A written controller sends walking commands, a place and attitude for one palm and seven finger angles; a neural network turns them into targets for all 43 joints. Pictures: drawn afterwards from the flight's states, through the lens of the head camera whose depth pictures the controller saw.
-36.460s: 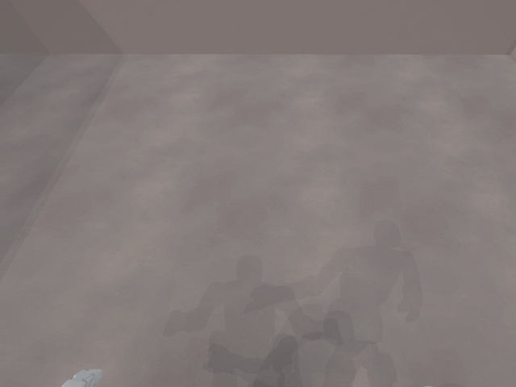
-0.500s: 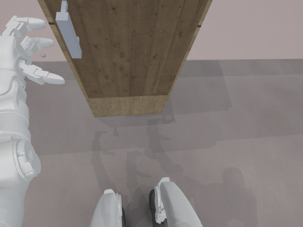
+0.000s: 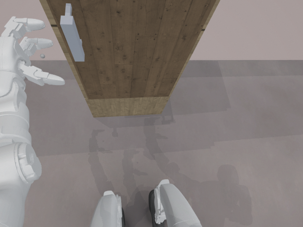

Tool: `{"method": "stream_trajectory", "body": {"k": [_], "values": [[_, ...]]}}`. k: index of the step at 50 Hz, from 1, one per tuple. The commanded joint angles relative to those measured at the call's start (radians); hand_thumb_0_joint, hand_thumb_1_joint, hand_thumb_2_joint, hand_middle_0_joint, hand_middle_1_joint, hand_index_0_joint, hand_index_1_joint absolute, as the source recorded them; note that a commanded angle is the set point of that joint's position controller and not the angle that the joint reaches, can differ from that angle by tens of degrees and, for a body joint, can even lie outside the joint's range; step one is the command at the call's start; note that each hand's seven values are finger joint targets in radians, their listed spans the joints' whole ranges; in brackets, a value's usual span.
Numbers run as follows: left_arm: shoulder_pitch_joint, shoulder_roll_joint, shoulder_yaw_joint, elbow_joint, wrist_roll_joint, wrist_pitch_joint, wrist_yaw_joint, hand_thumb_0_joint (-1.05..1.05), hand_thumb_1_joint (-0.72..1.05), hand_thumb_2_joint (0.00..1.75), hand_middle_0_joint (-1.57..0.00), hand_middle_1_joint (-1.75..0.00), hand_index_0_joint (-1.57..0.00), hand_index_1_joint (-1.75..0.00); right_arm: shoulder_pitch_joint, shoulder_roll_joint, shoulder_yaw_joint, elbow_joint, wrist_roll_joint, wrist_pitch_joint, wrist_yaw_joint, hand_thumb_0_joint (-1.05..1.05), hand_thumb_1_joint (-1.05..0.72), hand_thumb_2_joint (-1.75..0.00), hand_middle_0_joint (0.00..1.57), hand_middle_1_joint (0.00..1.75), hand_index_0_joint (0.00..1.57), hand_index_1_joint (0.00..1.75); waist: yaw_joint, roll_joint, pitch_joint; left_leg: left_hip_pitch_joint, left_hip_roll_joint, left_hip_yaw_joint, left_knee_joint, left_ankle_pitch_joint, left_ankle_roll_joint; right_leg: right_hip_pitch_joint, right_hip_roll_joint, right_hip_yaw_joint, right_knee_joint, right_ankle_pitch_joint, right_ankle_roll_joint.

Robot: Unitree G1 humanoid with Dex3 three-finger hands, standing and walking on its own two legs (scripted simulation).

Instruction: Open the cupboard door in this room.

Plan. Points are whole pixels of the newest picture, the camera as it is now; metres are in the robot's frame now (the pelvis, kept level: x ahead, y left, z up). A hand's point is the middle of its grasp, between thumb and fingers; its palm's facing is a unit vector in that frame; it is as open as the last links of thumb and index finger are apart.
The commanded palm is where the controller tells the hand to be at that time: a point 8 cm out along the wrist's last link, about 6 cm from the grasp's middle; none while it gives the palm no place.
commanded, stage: move the hooked fingers beside the handle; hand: left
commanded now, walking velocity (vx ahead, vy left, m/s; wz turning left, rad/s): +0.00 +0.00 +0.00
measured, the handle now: (74, 34) +0.58 +0.14 +0.05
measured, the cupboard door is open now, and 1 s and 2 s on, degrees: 0 0 0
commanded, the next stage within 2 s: slide the fingers in behind the handle in 0.38 s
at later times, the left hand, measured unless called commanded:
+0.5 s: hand (44, 56) +0.53 +0.21 +0.04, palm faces -0.01 -1.00 -0.02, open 14.0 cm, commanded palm +0.51 +0.24 +0.05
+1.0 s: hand (59, 56) +0.53 +0.18 +0.04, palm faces -0.02 -1.00 -0.03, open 14.0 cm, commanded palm +0.50 +0.21 +0.05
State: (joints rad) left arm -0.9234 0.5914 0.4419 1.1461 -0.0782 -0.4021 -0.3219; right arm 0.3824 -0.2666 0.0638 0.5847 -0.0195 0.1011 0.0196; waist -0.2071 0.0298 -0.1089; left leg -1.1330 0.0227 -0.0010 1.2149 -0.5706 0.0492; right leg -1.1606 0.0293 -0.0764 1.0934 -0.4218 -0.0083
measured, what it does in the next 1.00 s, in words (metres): stands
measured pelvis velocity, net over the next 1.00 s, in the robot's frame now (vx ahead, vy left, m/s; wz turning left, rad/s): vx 0.00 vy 0.00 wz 0.00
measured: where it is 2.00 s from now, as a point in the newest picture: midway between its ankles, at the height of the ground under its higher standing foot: outside the picture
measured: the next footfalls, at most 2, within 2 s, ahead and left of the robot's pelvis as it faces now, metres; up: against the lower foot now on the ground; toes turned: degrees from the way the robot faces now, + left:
none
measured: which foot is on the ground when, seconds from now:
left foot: down 0.00-1.00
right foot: down 0.00-1.00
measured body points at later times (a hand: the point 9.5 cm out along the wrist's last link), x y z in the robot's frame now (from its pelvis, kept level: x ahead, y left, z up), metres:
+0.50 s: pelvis -0.01 +0.00 -0.01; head +0.17 +0.04 +0.40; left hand +0.52 +0.26 +0.04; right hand +0.00 -0.26 -0.11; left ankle -0.01 +0.08 -0.64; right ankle +0.04 -0.12 -0.64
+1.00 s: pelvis +0.00 +0.00 +0.00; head +0.17 +0.03 +0.41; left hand +0.52 +0.23 +0.04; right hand +0.00 -0.26 -0.11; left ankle -0.01 +0.08 -0.64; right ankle +0.04 -0.12 -0.64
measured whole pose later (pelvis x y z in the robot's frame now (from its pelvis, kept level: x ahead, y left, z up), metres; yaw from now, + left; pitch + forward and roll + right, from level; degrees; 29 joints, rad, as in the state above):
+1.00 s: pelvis +0.00 +0.00 +0.00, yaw +0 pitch +28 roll -4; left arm -0.94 0.52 0.39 1.14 -0.06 -0.42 -0.23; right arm 0.38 -0.26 0.06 0.58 -0.03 0.10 0.03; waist -0.21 0.04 -0.11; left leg -1.15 0.02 0.00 1.23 -0.58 0.05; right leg -1.18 0.03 -0.07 1.12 -0.43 -0.01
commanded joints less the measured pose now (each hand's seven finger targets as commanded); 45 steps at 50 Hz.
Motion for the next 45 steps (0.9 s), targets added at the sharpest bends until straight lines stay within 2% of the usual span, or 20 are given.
{"method": "stream_trajectory", "body": {"k": [1, 3, 5, 8, 10, 13, 15, 16, 18, 20, 23, 25, 29, 31, 32, 34, 40, 41, 43, 45], "values": [[-0.424, 0.21, -0.008, -0.2, -0.026, -0.069, 0.001, 0.0, -0.5, 0.3, -0.3, -1.2, -0.3, -1.2, 0.193, -0.202, -0.076, -0.02, -0.007, -0.002, -0.014, 0.0, -0.9, -0.9, 0.2, 0.3, 0.2, 0.3, -0.015, 0.187, -0.528, 0.425, 0.016, -0.097, -0.135, 0.577, -0.04, 0.256, 0.021, 0.029, -0.079, 0.291, -0.017], [-0.408, 0.225, 0.009, -0.197, -0.026, -0.078, 0.004, 0.0, -0.5, 0.3, -0.3, -1.2, -0.3, -1.2, 0.192, -0.202, -0.077, -0.025, -0.007, -0.001, -0.015, 0.0, -0.9, -0.9, 0.2, 0.3, 0.2, 0.3, -0.003, 0.19, -0.553, 0.439, 0.015, -0.1, -0.129, 0.616, -0.047, 0.261, 0.021, 0.029, -0.069, 0.307, -0.019], [-0.429, 0.17, -0.039, -0.18, -0.022, -0.081, 0.005, 0.0, -0.5, 0.3, -0.3, -1.2, -0.3, -1.2, 0.181, -0.195, -0.076, -0.022, -0.008, -0.001, -0.014, 0.0, -0.9, -0.9, 0.2, 0.3, 0.2, 0.3, -0.023, 0.19, -0.516, 0.432, 0.015, -0.101, -0.126, 0.596, -0.047, 0.23, 0.02, 0.026, -0.07, 0.29, -0.017], [-0.442, 0.224, -0.003, -0.162, -0.011, -0.083, 0.019, 0.0, -0.5, 0.3, -0.3, -1.2, -0.3, -1.2, 0.178, -0.204, -0.072, -0.029, -0.01, 0.004, -0.017, 0.0, -0.9, -0.9, 0.2, 0.3, 0.2, 0.3, -0.018, 0.183, -0.512, 0.406, 0.013, -0.102, -0.121, 0.574, -0.046, 0.226, 0.019, 0.027, -0.059, 0.277, -0.019], [-0.469, 0.203, -0.022, -0.165, -0.008, -0.088, 0.022, 0.0, -0.5, 0.3, -0.3, -1.2, -0.3, -1.2, 0.171, -0.2, -0.072, -0.032, -0.01, 0.002, -0.016, 0.0, -0.9, -0.9, 0.2, 0.3, 0.2, 0.3, -0.023, 0.186, -0.517, 0.398, 0.01, -0.102, -0.119, 0.549, -0.046, 0.225, 0.019, 0.028, -0.057, 0.265, -0.019], [-0.473, 0.265, 0.02, -0.19, -0.004, -0.102, 0.023, 0.0, -0.5, 0.3, -0.3, -1.2, -0.3, -1.2, 0.172, -0.206, -0.071, -0.037, -0.012, 0.002, -0.018, 0.0, -0.9, -0.9, 0.2, 0.3, 0.2, 0.3, -0.01, 0.201, -0.585, 0.419, 0.012, -0.109, -0.108, 0.589, -0.053, 0.242, 0.018, 0.03, -0.041, 0.285, -0.021], [-0.488, 0.221, -0.013, -0.183, -0.004, -0.096, 0.019, 0.0, -0.5, 0.3, -0.3, -1.2, -0.3, -1.2, 0.171, -0.2, -0.071, -0.033, -0.013, 0.002, -0.015, 0.0, -0.9, -0.9, 0.2, 0.3, 0.2, 0.3, -0.022, 0.205, -0.576, 0.422, 0.013, -0.111, -0.104, 0.586, -0.053, 0.232, 0.019, 0.026, -0.043, 0.285, -0.019], [-0.46, 0.23, -0.005, -0.153, -0.004, -0.086, 0.019, 0.0, -0.5, 0.3, -0.3, -1.2, -0.3, -1.2, 0.17, -0.203, -0.07, -0.034, -0.009, 0.004, -0.015, 0.0, -0.9, -0.9, 0.2, 0.3, 0.2, 0.3, -0.019, 0.176, -0.555, 0.391, 0.011, -0.105, -0.105, 0.554, -0.045, 0.244, 0.021, 0.03, -0.048, 0.277, -0.019], [-0.494, 0.236, -0.008, -0.176, -0.006, -0.084, 0.015, 0.0, -0.5, 0.3, -0.3, -1.2, -0.3, -1.2, 0.172, -0.204, -0.068, -0.034, -0.009, 0.003, -0.018, 0.0, -0.9, -0.9, 0.2, 0.3, 0.2, 0.3, -0.025, 0.202, -0.578, 0.403, 0.011, -0.108, -0.104, 0.561, -0.046, 0.234, 0.02, 0.029, -0.043, 0.278, -0.019], [-0.47, 0.274, 0.023, -0.18, -0.006, -0.079, 0.016, 0.0, -0.5, 0.3, -0.3, -1.2, -0.3, -1.2, 0.171, -0.205, -0.067, -0.04, -0.009, 0.004, -0.017, 0.0, -0.9, -0.9, 0.2, 0.3, 0.2, 0.3, -0.009, 0.201, -0.588, 0.382, 0.008, -0.101, -0.107, 0.55, -0.043, 0.271, 0.02, 0.033, -0.045, 0.289, -0.02], [-0.468, 0.291, 0.035, -0.205, -0.011, -0.08, 0.011, 0.0, -0.5, 0.3, -0.3, -1.2, -0.3, -1.2, 0.177, -0.205, -0.066, -0.04, -0.009, 0.003, -0.018, 0.0, -0.9, -0.9, 0.2, 0.3, 0.2, 0.3, -0.008, 0.188, -0.609, 0.385, 0.01, -0.101, -0.105, 0.565, -0.039, 0.289, 0.022, 0.035, -0.043, 0.311, -0.02], [-0.446, 0.221, -0.013, -0.193, -0.015, -0.073, 0.004, 0.0, -0.5, 0.3, -0.3, -1.2, -0.3, -1.2, 0.175, -0.197, -0.067, -0.038, -0.006, 0.001, -0.014, 0.0, -0.9, -0.9, 0.2, 0.3, 0.2, 0.3, -0.018, 0.195, -0.585, 0.39, 0.011, -0.098, -0.111, 0.553, -0.038, 0.272, 0.023, 0.033, -0.055, 0.299, -0.017], [-0.455, 0.207, -0.015, -0.18, -0.023, -0.067, 0.012, 0.0, -0.5, 0.3, -0.3, -1.2, -0.3, -1.2, 0.184, -0.202, -0.07, -0.027, -0.007, 0.001, -0.014, 0.0, -0.9, -0.9, 0.2, 0.3, 0.2, 0.3, -0.021, 0.175, -0.559, 0.387, 0.012, -0.103, -0.119, 0.522, -0.039, 0.252, 0.023, 0.028, -0.062, 0.268, -0.018], [-0.479, 0.175, -0.041, -0.153, -0.019, -0.059, 0.023, 0.0, -0.5, 0.3, -0.3, -1.2, -0.3, -1.2, 0.182, -0.199, -0.068, -0.02, -0.008, -0.004, -0.013, 0.0, -0.9, -0.9, 0.2, 0.3, 0.2, 0.3, -0.038, 0.164, -0.51, 0.347, 0.008, -0.097, -0.124, 0.447, -0.031, 0.233, 0.022, 0.029, -0.072, 0.224, -0.016], [-0.496, 0.198, -0.025, -0.153, -0.015, -0.064, 0.03, 0.0, -0.5, 0.3, -0.3, -1.2, -0.3, -1.2, 0.187, -0.201, -0.066, -0.019, -0.01, -0.007, -0.016, 0.0, -0.9, -0.9, 0.2, 0.3, 0.2, 0.3, -0.037, 0.156, -0.507, 0.342, 0.007, -0.101, -0.123, 0.444, -0.029, 0.234, 0.022, 0.028, -0.067, 0.223, -0.02], [-0.512, 0.204, -0.026, -0.175, -0.002, -0.075, 0.045, 0.0, -0.5, 0.3, -0.3, -1.2, -0.3, -1.2, 0.189, -0.2, -0.068, -0.02, -0.014, -0.012, -0.015, 0.0, -0.9, -0.9, 0.2, 0.3, 0.2, 0.3, -0.031, 0.194, -0.556, 0.36, 0.003, -0.099, -0.119, 0.464, -0.033, 0.241, 0.019, 0.033, -0.06, 0.235, -0.02], [-0.461, 0.176, -0.029, -0.16, 0.007, -0.083, 0.068, 0.0, -0.5, 0.3, -0.3, -1.2, -0.3, -1.2, 0.192, -0.194, -0.071, -0.027, -0.017, -0.007, -0.003, 0.0, -0.9, -0.9, 0.2, 0.3, 0.2, 0.3, -0.021, 0.176, -0.565, 0.361, 0.005, -0.092, -0.11, 0.515, -0.036, 0.267, 0.021, 0.032, -0.052, 0.285, -0.021], [-0.443, 0.21, 0.0, -0.15, 0.008, -0.078, 0.073, 0.0, -0.5, 0.3, -0.3, -1.2, -0.3, -1.2, 0.193, -0.197, -0.07, -0.031, -0.017, -0.005, -0.004, 0.0, -0.9, -0.9, 0.2, 0.3, 0.2, 0.3, -0.013, 0.156, -0.558, 0.337, 0.003, -0.086, -0.113, 0.501, -0.032, 0.292, 0.02, 0.036, -0.054, 0.288, -0.02], [-0.465, 0.21, -0.004, -0.198, 0.009, -0.085, 0.078, 0.0, -0.5, 0.3, -0.3, -1.2, -0.3, -1.2, 0.191, -0.193, -0.07, -0.04, -0.017, -0.004, -0.003, 0.0, -0.9, -0.9, 0.2, 0.3, 0.2, 0.3, -0.005, 0.189, -0.597, 0.352, 0.002, -0.085, -0.112, 0.523, -0.034, 0.307, 0.02, 0.039, -0.046, 0.313, -0.022], [-0.45, 0.17, -0.028, -0.22, 0.007, -0.091, 0.085, 0.0, -0.5, 0.3, -0.3, -1.2, -0.3, -1.2, 0.19, -0.189, -0.074, -0.043, -0.017, -0.003, 0.001, 0.0, -0.9, -0.9, 0.2, 0.3, 0.2, 0.3, -0.011, 0.183, -0.603, 0.381, 0.004, -0.086, -0.116, 0.547, -0.036, 0.309, 0.02, 0.038, -0.052, 0.326, -0.019]]}}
